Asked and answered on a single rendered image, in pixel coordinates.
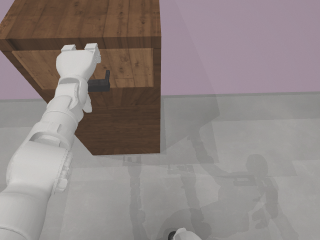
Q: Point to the left robot forearm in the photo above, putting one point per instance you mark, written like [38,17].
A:
[61,118]

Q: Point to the left robot upper arm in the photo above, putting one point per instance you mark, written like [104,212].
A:
[40,170]

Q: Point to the drawer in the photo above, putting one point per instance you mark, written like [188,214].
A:
[129,67]

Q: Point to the cabinet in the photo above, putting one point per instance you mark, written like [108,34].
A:
[124,120]

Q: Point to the handle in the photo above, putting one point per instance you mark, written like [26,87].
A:
[99,85]

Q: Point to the robot right shin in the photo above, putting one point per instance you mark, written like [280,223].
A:
[179,231]

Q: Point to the robot left hand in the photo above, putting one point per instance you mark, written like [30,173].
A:
[81,63]

